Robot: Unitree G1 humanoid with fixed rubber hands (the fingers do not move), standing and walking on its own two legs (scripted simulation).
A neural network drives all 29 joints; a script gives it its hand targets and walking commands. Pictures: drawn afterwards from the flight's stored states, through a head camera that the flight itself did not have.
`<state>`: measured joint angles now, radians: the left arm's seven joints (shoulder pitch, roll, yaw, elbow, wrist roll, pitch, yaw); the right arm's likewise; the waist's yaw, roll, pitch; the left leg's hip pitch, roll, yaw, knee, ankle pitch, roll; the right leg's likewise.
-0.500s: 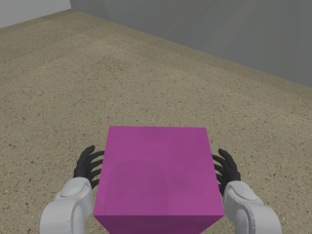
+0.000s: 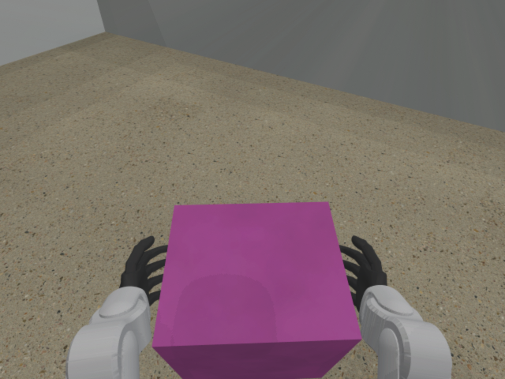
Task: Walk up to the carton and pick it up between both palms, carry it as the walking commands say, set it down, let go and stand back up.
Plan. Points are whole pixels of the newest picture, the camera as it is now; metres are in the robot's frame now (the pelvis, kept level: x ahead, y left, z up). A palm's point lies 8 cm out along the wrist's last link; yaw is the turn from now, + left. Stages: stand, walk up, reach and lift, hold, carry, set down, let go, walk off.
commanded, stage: carry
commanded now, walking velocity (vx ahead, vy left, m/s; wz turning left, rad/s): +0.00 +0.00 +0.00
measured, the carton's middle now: (253, 297) +0.26 +0.00 +0.03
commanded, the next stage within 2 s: none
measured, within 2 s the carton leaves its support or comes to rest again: neither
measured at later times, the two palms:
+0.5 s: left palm (116, 332) +0.19 +0.17 +0.09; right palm (372, 332) +0.19 -0.15 +0.09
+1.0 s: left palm (112, 309) +0.22 +0.18 +0.09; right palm (355, 304) +0.22 -0.13 +0.09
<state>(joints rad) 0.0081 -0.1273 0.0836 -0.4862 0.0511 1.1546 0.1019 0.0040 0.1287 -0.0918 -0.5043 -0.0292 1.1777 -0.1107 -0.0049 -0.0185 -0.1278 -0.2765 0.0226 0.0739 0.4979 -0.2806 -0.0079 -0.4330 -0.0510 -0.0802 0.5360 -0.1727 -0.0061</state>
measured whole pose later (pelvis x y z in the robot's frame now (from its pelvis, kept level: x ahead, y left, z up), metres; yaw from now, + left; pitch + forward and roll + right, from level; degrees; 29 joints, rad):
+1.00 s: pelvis -0.02 +0.02 +0.00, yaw +1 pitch +3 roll +0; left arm -0.02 -0.13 0.09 -0.47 0.05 1.18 0.11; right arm -0.01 0.13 -0.09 -0.48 -0.04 1.19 -0.11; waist 0.01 -0.01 -0.12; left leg -0.32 0.02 0.09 0.55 -0.29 0.02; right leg -0.42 -0.06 -0.06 0.48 -0.12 0.02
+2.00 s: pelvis -0.01 +0.03 +0.00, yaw +1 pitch +3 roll +0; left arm -0.03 -0.13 0.09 -0.46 0.06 1.17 0.10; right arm -0.01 0.13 -0.10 -0.47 -0.05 1.17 -0.10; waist 0.01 -0.01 -0.11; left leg -0.29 0.01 0.10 0.56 -0.32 0.03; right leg -0.40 -0.07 -0.04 0.50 -0.14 0.03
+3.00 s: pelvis -0.01 +0.03 +0.00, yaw +1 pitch +2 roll +0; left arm -0.05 -0.13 0.10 -0.38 0.08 1.13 0.10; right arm -0.04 0.13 -0.11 -0.38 -0.06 1.12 -0.09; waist 0.01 -0.01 -0.11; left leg -0.29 0.02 0.10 0.57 -0.32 0.03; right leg -0.40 -0.06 -0.04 0.50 -0.14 0.03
